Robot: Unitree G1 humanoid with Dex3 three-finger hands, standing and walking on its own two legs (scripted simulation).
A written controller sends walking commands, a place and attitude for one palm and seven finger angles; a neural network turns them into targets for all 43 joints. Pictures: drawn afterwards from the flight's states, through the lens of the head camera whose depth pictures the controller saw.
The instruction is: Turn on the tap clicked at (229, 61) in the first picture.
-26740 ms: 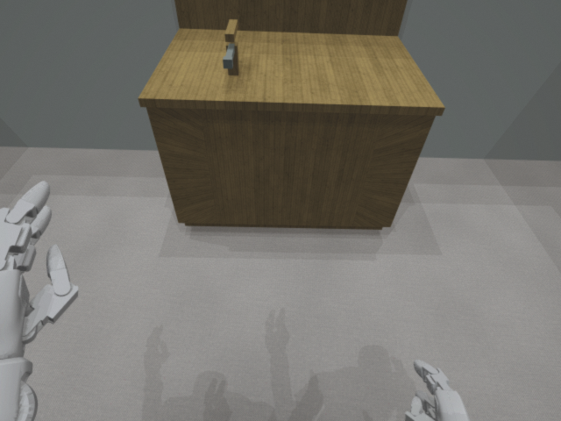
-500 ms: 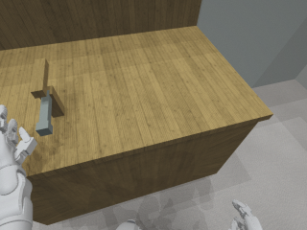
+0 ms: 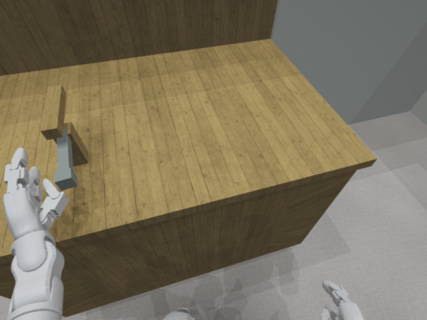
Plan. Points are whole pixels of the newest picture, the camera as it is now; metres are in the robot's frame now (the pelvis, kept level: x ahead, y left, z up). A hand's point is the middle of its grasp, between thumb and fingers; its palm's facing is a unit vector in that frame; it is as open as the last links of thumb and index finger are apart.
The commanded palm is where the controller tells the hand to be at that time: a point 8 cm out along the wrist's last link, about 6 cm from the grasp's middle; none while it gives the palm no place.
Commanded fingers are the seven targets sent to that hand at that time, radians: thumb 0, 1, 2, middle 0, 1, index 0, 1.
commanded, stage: push the lever round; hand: left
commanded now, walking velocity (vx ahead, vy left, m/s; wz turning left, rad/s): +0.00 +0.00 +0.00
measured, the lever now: (66, 179) +0.34 +0.30 +0.07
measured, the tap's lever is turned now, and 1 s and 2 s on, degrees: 5 29 59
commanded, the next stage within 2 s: none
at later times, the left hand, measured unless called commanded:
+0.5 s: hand (82, 194) +0.31 +0.26 +0.07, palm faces +0.61 -0.79 -0.05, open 7.7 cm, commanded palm +0.27 +0.29 +0.07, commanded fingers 0.00 0.90 0.90 -0.15 -0.15 -0.15 -0.15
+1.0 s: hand (101, 183) +0.34 +0.24 +0.07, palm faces +0.69 -0.72 -0.06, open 7.7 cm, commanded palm +0.29 +0.26 +0.07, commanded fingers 0.00 0.90 0.90 -0.15 -0.15 -0.15 -0.15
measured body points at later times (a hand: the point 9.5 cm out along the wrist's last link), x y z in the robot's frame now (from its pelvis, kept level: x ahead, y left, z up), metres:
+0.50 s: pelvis +0.00 -0.01 +0.00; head +0.03 -0.01 +0.45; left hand +0.27 +0.30 +0.08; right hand +0.16 -0.25 -0.10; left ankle +0.03 +0.12 -0.69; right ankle +0.00 -0.11 -0.69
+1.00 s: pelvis +0.00 -0.01 +0.00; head +0.03 -0.01 +0.45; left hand +0.30 +0.27 +0.07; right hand +0.16 -0.24 -0.10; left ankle +0.03 +0.12 -0.69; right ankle +0.00 -0.11 -0.69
